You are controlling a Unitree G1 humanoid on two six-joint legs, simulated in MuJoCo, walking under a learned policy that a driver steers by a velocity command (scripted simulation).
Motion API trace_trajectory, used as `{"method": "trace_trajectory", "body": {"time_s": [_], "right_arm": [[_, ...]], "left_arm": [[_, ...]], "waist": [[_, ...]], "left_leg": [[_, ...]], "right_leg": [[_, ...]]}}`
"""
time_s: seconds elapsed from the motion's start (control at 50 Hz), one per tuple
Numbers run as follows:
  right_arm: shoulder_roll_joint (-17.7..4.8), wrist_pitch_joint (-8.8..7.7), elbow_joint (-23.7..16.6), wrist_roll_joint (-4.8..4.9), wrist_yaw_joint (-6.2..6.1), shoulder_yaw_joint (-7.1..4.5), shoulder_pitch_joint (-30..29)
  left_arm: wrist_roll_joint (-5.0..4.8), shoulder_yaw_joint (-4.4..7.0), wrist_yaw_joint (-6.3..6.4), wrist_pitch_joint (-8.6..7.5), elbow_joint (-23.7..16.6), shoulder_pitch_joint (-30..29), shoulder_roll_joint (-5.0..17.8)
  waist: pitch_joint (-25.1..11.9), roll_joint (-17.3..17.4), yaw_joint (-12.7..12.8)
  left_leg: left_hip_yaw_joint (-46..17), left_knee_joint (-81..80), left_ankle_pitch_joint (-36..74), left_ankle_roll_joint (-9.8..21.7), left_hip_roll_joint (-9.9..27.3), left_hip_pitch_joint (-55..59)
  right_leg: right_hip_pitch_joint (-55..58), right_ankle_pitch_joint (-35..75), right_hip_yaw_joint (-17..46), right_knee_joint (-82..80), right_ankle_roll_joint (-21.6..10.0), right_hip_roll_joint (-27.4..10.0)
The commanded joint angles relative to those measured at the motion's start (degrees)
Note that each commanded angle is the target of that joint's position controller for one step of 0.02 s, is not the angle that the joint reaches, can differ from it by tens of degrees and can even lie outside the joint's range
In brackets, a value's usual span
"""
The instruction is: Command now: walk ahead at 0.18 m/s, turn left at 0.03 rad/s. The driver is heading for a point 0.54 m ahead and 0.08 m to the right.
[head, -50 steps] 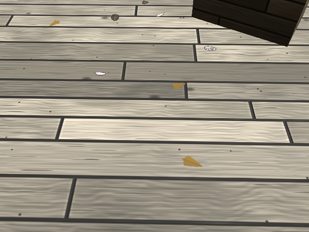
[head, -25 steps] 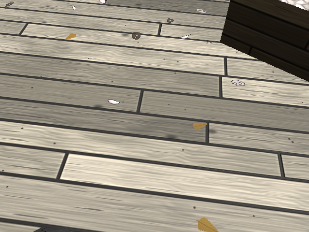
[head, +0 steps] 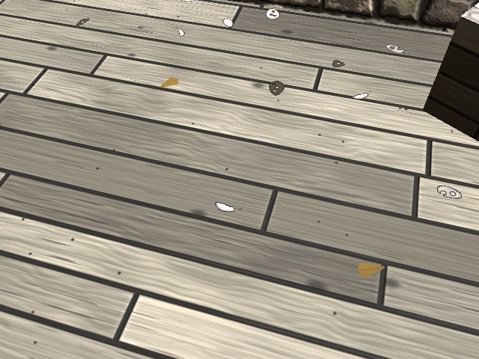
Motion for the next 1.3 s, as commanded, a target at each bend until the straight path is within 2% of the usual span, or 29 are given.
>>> {"method": "trace_trajectory", "body": {"time_s": [0.02,0.04,0.06,0.08,0.1,0.12,0.18,0.24,0.3,0.34,0.36,0.38,0.42,0.5,0.7,0.76,0.8,0.84,0.9,0.94,0.98,1.0,1.02,1.04,1.06,1.1,1.14,1.22,1.3], "right_arm": [[-5.5,-1.13,-3.0,-0.53,0.50,-1.63,1.7],[-6.7,-1.32,-1.5,-1.00,0.35,-2.17,5.2],[-10.3,-1.47,-0.9,-1.61,-0.13,-3.04,8.6],[-11.7,-0.94,-1.1,-2.88,-0.60,-2.87,10.8],[-7.1,-0.10,-0.1,-2.05,-0.44,-1.77,12.8],[-5.1,0.50,0.1,-0.76,0.02,-0.98,11.6],[-6.0,1.44,-0.9,-0.85,-0.08,-0.89,1.1],[-6.1,2.12,-0.4,-1.73,-0.56,-1.18,-2.5],[-4.9,2.42,1.2,-0.74,-0.92,-0.82,-2.3],[-3.2,2.51,3.3,-0.72,-0.92,-0.19,0.7],[-3.8,2.54,3.6,-0.94,-0.91,-0.48,2.2],[-3.6,2.60,3.7,-0.86,-1.21,-0.56,2.0],[-3.7,2.62,4.6,-0.70,-1.70,-0.75,2.0],[-3.6,2.64,7.1,-0.63,-1.69,-0.92,3.3],[-3.9,3.37,12.0,0.04,-2.05,-1.10,3.9],[-4.1,3.68,13.3,0.12,-2.29,-1.10,3.9],[-3.6,4.00,14.8,0.45,-2.34,-1.06,5.0],[-4.0,3.64,14.6,0.80,-2.26,-1.28,3.4],[-2.3,0.78,12.5,1.58,-1.19,-0.92,-1.0],[-2.2,-0.79,13.2,1.90,-0.28,-1.07,1.1],[-3.6,-1.23,17.6,2.04,0.00,-2.20,11.4],[-7.8,-1.39,19.3,1.64,-0.23,-3.60,18.0],[-14.2,-1.55,20.9,1.69,0.30,-5.17,25.3],[-9.4,-2.33,20.4,0.55,0.63,-3.23,23.6],[-6.4,-2.89,19.3,0.48,0.64,-2.15,19.5],[-4.6,-3.12,17.5,0.55,0.84,-1.21,14.9],[-2.7,-2.57,17.9,0.04,0.46,-0.36,15.5],[-5.3,-2.13,18.5,-0.88,-1.00,-0.59,17.7],[-7.0,-2.25,17.8,-0.53,-1.80,-0.85,17.7]], "left_arm": [[-0.57,1.99,0.58,0.36,-2.3,-2.0,9.5],[-0.55,1.84,0.64,0.48,-2.2,-2.1,9.0],[0.52,1.35,0.64,0.10,-2.5,-0.4,7.7],[1.52,-0.10,0.37,-0.61,-1.8,6.5,3.3],[0.88,-0.66,0.07,-0.32,-0.6,8.1,3.1],[-0.02,0.35,-0.11,0.61,-1.0,5.2,6.9],[0.16,1.07,1.43,4.16,-2.0,-1.1,7.0],[0.67,0.63,2.24,5.28,-0.2,1.6,4.4],[1.30,0.59,1.96,5.07,1.1,2.0,3.6],[2.55,0.69,1.87,4.99,0.0,-0.3,5.3],[1.98,1.28,2.22,4.93,-0.7,-1.9,8.6],[1.39,1.44,2.15,4.60,0.0,-3.2,8.4],[1.67,0.60,2.06,3.34,0.3,-5.3,5.3],[0.89,0.49,1.90,1.84,1.8,-3.3,5.1],[0.55,0.18,2.09,2.49,4.3,-1.6,4.3],[0.55,0.09,2.06,2.65,4.8,-1.6,4.0],[0.14,0.35,2.09,2.99,6.1,0.2,4.2],[-0.46,1.09,2.22,2.99,5.6,0.3,6.4],[-1.26,2.32,2.26,1.09,6.1,2.9,9.6],[-1.16,2.14,1.97,0.05,5.5,0.7,8.1],[-1.42,1.99,1.45,0.05,3.9,-4.2,7.3],[-1.28,1.42,1.34,-0.36,2.1,-7.0,5.5],[-0.99,0.84,1.65,-1.28,-0.1,-7.0,2.5],[-1.63,1.37,1.58,-2.04,-0.8,-8.5,4.4],[-2.63,1.55,1.00,-2.59,-0.4,-7.4,4.7],[-2.37,1.85,0.50,-2.83,0.8,-6.8,4.4],[-1.86,2.34,-0.07,-1.96,1.2,-6.8,4.0],[-1.56,1.59,-0.63,-0.46,-1.3,-12.5,0.9],[-1.23,0.60,-1.52,-0.36,-5.0,-20.1,0.4]], "waist": [[-4.7,-7.5,-4.0],[-6.2,-6.4,-5.5],[-10.2,-2.6,-5.9],[-17.5,6.2,-3.6],[-23.0,11.4,-5.4],[-20.1,7.6,-5.7],[-8.4,3.3,-3.0],[-7.5,6.4,-1.2],[-7.6,5.3,-0.6],[-3.9,2.4,-1.6],[-0.9,-1.9,-3.9],[0.8,-7.1,-4.7],[1.2,-9.2,-5.2],[-0.9,-5.9,-4.4],[-2.5,-2.3,-3.7],[-2.2,-2.3,-3.8],[-2.1,-3.9,-3.8],[3.1,-7.5,-3.2],[10.0,-13.0,-1.9],[9.5,-12.6,-4.2],[5.8,-9.6,-9.2],[3.5,-0.8,-11.6],[-1.0,15.5,-13.1],[-1.1,10.5,-11.6],[1.6,6.0,-9.0],[2.9,1.2,-6.8],[2.4,2.6,-6.1],[4.2,0.8,-6.9],[6.0,1.3,-8.1]], "left_leg": [[1.2,-5.8,1.4,2.0,-2.2,9.9],[1.9,-9.4,6.6,3.2,-2.9,15.8],[-2.5,-7.2,28.6,5.5,2.4,25.6],[-13.6,-2.2,47.6,14.0,13.9,42.0],[-20.9,-3.8,47.8,20.1,19.5,44.6],[-20.3,-6.0,34.2,18.6,17.1,40.4],[-15.1,-14.2,3.5,13.0,12.2,21.5],[-8.5,-17.3,-6.3,11.1,7.6,11.3],[-6.0,-16.9,-20.5,8.8,5.6,9.0],[-5.0,-15.9,-31.7,3.9,2.9,7.1],[-2.9,-14.1,-31.2,1.8,0.2,8.3],[0.0,-11.6,-25.3,0.5,-2.0,14.4],[0.4,-7.8,-17.5,1.0,-1.8,20.7],[0.4,-6.5,-8.8,2.1,-1.5,21.3],[0.7,-4.7,0.8,1.7,-1.2,23.6],[0.7,-4.7,1.2,1.6,-1.1,23.9],[3.2,-3.1,-13.7,1.7,-3.5,23.0],[5.2,0.7,-29.8,2.0,-5.5,15.2],[4.8,10.1,-25.1,3.3,-3.2,4.0],[4.4,6.2,-25.3,4.9,-1.9,6.2],[5.0,-3.9,-19.4,5.4,-3.9,25.0],[-6.9,-10.3,-21.5,8.0,2.4,33.6],[-30.9,-19.8,-24.2,15.9,14.6,43.4],[-38.6,-22.0,-23.4,17.7,18.5,43.5],[-32.4,-20.5,-21.0,16.0,17.8,42.1],[-19.8,-21.4,-14.7,12.2,13.9,38.9],[-10.0,-22.6,-6.1,9.3,10.4,36.3],[-1.8,-25.3,0.7,9.3,9.8,33.6],[5.1,-28.3,0.8,8.5,9.5,29.9]], "right_leg": [[0.7,35.6,6.2,5.3,-5.8,-14.2],[0.2,35.1,5.7,9.7,-4.3,-12.1],[-3.9,28.4,3.8,16.9,-1.6,-8.8],[-16.2,5.6,2.1,29.7,1.9,-4.3],[-20.4,-23.1,4.7,39.4,4.2,-2.8],[-22.9,-27.1,6.7,42.5,4.8,-4.5],[-22.2,-18.8,5.7,38.4,6.0,-7.8],[-11.2,-9.3,2.8,28.5,6.0,-6.6],[-3.9,3.0,0.7,16.9,4.2,-5.3],[-3.6,4.0,3.8,10.5,1.9,-7.9],[-8.8,-3.2,5.8,8.3,0.3,-10.2],[-17.2,-13.9,6.3,5.8,-0.5,-9.5],[-21.1,-13.9,6.2,2.9,1.3,-9.0],[-15.6,-3.3,4.9,5.8,2.3,-8.0],[-10.8,8.3,3.1,8.3,1.8,-6.7],[-10.4,9.3,2.8,8.1,1.8,-6.5],[-10.6,-5.0,3.0,6.4,0.5,-6.1],[-12.2,-22.8,8.8,2.4,-3.4,-9.6],[-9.3,-28.3,25.2,-5.3,-10.1,-21.7],[-8.4,-18.1,22.5,-2.6,-9.3,-21.5],[-16.4,-9.2,13.0,4.5,-5.0,-15.1],[-23.4,0.3,4.8,19.4,-1.2,-8.8],[-34.3,-7.6,-1.4,39.1,2.6,-1.3],[-40.5,-16.8,5.6,50.6,1.7,-2.4],[-43.7,-13.4,7.5,55.3,-0.1,-5.4],[-43.8,-3.5,6.6,52.3,-1.9,-9.4],[-39.4,1.6,5.4,47.1,-1.6,-10.9],[-40.5,8.2,4.8,37.2,0.5,-9.6],[-35.3,17.1,0.9,24.3,0.3,-8.1]]}}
